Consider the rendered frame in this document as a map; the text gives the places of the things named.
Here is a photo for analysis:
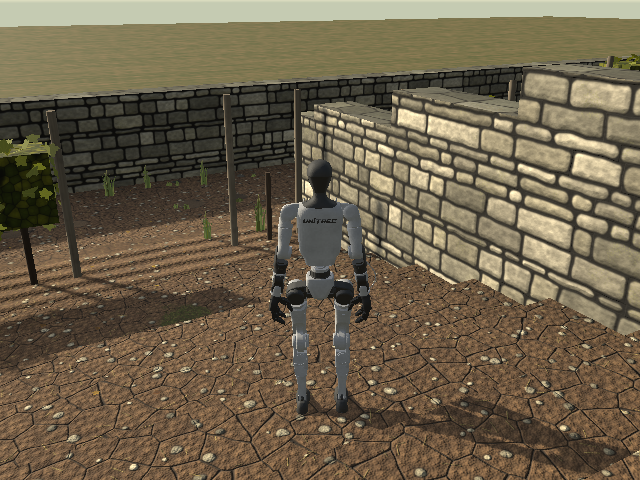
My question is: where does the right robot forearm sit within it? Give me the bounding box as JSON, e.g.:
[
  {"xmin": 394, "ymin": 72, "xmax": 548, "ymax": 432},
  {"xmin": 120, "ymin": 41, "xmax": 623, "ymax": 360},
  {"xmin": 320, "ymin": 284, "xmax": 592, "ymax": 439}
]
[{"xmin": 352, "ymin": 245, "xmax": 370, "ymax": 296}]

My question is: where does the humanoid robot torso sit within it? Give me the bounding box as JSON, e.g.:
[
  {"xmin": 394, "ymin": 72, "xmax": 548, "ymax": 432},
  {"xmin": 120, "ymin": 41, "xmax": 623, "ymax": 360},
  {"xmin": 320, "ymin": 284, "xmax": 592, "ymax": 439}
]
[{"xmin": 296, "ymin": 198, "xmax": 343, "ymax": 300}]

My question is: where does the robot left upper arm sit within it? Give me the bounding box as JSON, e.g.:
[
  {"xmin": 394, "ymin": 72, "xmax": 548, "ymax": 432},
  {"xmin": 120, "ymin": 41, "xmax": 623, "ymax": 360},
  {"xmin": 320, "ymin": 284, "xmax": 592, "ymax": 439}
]
[{"xmin": 277, "ymin": 203, "xmax": 299, "ymax": 259}]

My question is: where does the right robot shin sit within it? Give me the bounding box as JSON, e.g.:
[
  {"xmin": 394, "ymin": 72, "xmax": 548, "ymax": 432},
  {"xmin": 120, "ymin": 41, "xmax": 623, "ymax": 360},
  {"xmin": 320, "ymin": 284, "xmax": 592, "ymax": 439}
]
[{"xmin": 335, "ymin": 333, "xmax": 350, "ymax": 399}]

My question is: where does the robot right upper arm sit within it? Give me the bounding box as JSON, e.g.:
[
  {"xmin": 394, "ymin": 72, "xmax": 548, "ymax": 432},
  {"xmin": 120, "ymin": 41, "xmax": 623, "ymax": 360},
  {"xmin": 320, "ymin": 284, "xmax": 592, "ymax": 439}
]
[{"xmin": 341, "ymin": 203, "xmax": 363, "ymax": 259}]

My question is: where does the left robot forearm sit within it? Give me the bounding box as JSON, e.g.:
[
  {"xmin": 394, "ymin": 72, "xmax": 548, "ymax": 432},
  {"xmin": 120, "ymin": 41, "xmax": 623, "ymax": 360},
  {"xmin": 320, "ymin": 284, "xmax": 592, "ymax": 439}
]
[{"xmin": 270, "ymin": 245, "xmax": 288, "ymax": 297}]

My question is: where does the robot left hand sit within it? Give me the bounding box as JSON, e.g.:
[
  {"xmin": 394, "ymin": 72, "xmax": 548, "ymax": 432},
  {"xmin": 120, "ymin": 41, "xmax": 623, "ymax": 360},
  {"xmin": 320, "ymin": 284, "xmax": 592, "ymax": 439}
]
[{"xmin": 269, "ymin": 295, "xmax": 293, "ymax": 325}]

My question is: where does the robot right hand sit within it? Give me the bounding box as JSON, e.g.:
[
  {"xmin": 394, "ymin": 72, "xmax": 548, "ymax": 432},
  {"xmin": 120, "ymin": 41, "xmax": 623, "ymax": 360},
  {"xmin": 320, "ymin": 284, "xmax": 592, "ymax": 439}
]
[{"xmin": 348, "ymin": 294, "xmax": 372, "ymax": 323}]

